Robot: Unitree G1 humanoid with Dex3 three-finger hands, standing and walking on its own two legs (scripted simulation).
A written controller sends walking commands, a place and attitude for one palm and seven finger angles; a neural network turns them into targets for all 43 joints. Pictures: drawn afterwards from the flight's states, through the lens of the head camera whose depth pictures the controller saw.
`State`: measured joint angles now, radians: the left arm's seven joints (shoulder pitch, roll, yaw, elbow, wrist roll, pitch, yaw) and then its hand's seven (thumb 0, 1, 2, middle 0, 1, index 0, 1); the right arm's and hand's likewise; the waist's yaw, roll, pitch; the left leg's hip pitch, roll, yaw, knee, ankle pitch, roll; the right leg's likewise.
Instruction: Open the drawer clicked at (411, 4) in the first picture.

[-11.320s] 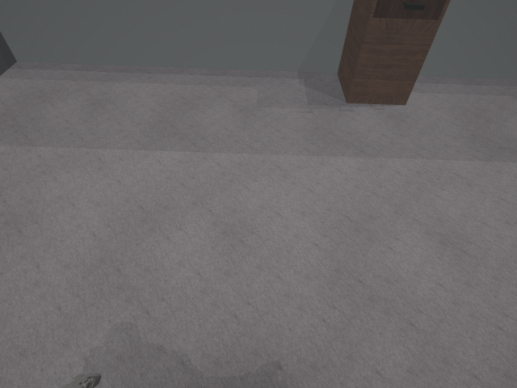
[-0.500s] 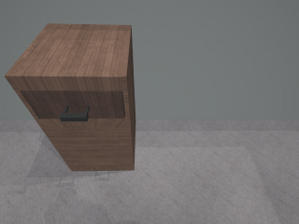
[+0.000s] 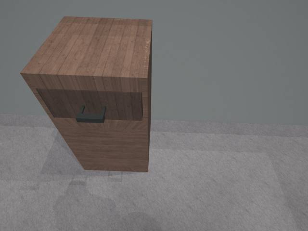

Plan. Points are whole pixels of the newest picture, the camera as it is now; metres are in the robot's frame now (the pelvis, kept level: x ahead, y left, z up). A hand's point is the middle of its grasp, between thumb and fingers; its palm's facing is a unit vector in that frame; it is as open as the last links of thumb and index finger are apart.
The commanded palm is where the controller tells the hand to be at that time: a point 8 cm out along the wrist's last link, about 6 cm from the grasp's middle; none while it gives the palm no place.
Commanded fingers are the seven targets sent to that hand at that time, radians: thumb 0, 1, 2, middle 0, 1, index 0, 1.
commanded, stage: come to a stop and stand still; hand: left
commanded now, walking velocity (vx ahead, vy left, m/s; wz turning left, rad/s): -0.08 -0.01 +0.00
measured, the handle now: (92, 113) +0.54 +0.28 -0.10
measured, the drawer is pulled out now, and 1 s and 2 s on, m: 0.00 0.00 0.00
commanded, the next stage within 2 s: look again from close up in 0.70 s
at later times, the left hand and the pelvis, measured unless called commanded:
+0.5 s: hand out of the picture +0.01 +0.13 -0.17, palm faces +0.03 -0.98 -0.20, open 7.3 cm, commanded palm none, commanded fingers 0.00 0.90 0.90 -0.20 -0.30 -0.20 -0.30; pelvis +0.01 -0.04 +0.00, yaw +0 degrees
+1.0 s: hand out of the picture +0.01 +0.12 -0.17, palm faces +0.03 -0.98 -0.19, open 7.4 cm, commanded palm none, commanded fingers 0.00 0.90 0.90 -0.20 -0.30 -0.20 -0.30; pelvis +0.01 -0.04 +0.00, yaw +0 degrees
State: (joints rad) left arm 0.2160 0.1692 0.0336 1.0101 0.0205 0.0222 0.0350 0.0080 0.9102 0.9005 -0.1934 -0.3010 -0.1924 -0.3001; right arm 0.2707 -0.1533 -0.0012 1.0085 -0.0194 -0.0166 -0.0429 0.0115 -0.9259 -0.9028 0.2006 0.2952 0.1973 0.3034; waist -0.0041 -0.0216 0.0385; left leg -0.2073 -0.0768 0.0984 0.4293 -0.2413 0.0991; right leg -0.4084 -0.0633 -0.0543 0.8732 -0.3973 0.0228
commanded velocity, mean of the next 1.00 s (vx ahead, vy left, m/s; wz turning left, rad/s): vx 0.00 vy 0.00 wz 0.00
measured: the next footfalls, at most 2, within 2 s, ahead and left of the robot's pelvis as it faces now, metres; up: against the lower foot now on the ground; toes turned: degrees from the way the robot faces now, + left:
right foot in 0.12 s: +0.04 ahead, -0.12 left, +0.00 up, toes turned -3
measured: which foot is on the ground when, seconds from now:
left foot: down 0.00-1.00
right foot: up 0.00-0.10, down 0.12-1.00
